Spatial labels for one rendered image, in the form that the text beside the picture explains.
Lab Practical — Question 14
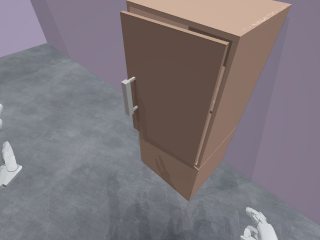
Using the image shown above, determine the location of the cupboard door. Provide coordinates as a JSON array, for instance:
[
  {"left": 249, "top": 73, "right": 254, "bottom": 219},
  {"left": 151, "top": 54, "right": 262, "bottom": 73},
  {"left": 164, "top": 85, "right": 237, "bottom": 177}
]
[{"left": 120, "top": 10, "right": 229, "bottom": 166}]

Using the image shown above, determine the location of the robot right hand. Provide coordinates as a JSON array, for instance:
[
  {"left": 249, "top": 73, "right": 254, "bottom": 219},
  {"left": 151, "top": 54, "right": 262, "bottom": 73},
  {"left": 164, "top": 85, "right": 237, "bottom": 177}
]
[{"left": 240, "top": 207, "right": 278, "bottom": 240}]

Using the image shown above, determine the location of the robot left hand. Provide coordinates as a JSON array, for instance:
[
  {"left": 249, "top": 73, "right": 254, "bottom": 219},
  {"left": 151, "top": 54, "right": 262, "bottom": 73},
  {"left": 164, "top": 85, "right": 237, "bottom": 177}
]
[{"left": 0, "top": 104, "right": 22, "bottom": 190}]

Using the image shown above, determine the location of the handle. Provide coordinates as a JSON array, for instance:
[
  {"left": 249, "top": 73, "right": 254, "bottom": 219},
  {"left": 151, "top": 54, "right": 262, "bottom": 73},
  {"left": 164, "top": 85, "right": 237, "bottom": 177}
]
[{"left": 121, "top": 76, "right": 138, "bottom": 116}]

